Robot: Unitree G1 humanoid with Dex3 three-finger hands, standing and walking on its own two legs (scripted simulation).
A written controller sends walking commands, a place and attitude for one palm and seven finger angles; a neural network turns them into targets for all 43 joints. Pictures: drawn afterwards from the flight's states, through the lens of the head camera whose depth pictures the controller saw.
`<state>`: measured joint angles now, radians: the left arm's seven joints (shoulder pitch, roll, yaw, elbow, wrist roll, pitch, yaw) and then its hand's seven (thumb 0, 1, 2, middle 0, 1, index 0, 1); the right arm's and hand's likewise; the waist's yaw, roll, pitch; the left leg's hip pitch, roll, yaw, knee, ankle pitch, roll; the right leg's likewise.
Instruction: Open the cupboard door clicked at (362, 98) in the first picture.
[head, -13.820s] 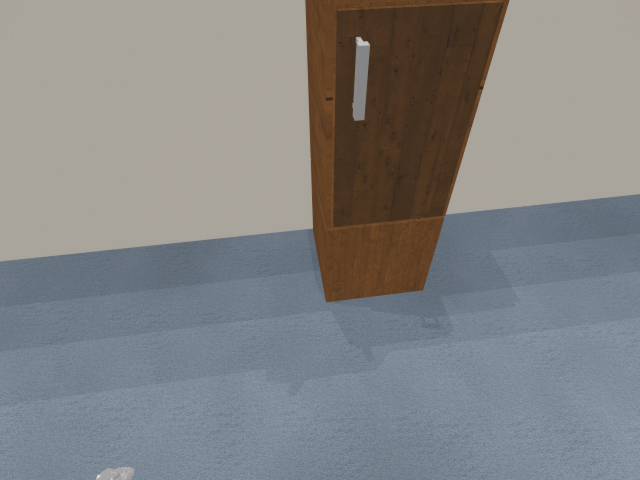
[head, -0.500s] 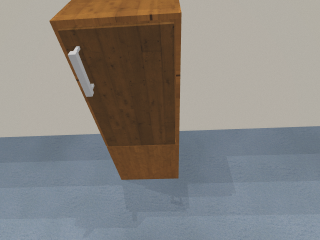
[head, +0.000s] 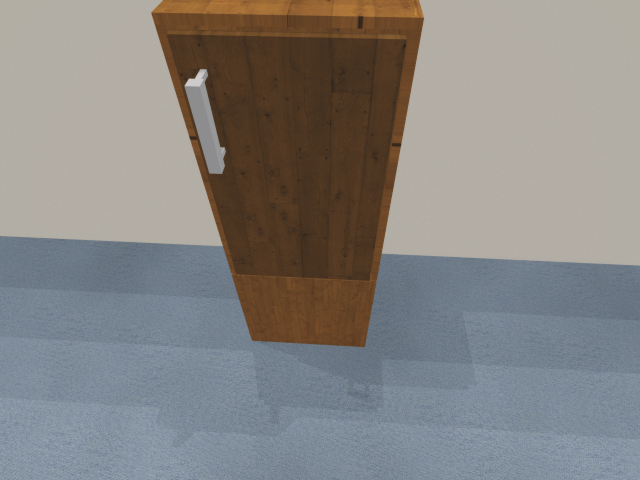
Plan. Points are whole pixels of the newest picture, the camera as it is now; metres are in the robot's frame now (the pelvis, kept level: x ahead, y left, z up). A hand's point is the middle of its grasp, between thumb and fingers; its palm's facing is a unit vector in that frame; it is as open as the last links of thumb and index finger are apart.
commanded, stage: come to a stop and stand still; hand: left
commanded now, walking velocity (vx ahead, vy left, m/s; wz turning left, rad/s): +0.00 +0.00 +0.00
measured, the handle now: (209, 123) +0.60 +0.25 +0.12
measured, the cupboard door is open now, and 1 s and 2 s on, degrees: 0 0 0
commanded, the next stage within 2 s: look again from close up in 0.46 s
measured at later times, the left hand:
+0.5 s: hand out of the picture +0.04 +0.21 -0.17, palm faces +0.02 -0.98 -0.20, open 7.4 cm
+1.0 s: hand out of the picture -0.01 +0.20 -0.17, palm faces +0.01 -0.98 -0.19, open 7.4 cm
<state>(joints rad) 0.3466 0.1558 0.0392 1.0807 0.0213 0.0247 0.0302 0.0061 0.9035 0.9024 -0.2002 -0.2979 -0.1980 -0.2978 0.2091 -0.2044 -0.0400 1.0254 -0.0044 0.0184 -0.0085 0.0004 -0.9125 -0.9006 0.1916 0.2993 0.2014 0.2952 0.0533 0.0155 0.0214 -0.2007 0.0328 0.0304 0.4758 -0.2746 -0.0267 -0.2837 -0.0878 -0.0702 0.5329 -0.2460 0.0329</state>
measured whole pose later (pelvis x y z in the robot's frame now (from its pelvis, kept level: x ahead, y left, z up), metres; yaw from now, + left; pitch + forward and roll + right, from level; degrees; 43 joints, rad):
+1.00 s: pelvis -0.01 +0.04 +0.00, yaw -1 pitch -3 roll +1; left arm 0.32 0.14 -0.01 1.10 0.01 -0.01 0.03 0.01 0.91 0.90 -0.20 -0.30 -0.19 -0.30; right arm 0.32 -0.15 0.01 1.08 -0.01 -0.01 -0.03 0.01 -0.92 -0.90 0.19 0.30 0.20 0.30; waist 0.00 0.01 0.00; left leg -0.16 -0.02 0.07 0.48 -0.28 0.03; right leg -0.22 -0.07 -0.03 0.51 -0.24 0.03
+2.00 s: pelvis +0.08 +0.02 -0.01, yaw +2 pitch -2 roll +0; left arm 0.27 0.15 0.04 1.03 0.02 0.02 0.04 0.01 0.93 0.90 -0.20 -0.30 -0.20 -0.30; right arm 0.22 -0.17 -0.04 1.04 -0.01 0.01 -0.03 0.02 -0.94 -0.90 0.19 0.30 0.20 0.30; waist 0.02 -0.02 0.07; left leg -0.31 0.01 0.11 0.57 -0.20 0.00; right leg -0.26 -0.06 -0.13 0.64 -0.34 -0.02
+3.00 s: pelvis +0.08 +0.02 +0.00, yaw +2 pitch -1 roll +0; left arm 0.33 0.14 0.00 1.03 0.01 -0.01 0.05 0.01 0.91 0.90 -0.20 -0.30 -0.20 -0.30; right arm 0.33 -0.14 -0.01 1.05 -0.03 0.01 -0.03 0.02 -0.93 -0.90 0.20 0.30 0.21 0.30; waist -0.02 0.03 0.00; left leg -0.32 0.02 0.10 0.56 -0.23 0.03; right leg -0.15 -0.02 -0.08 0.54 -0.38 0.00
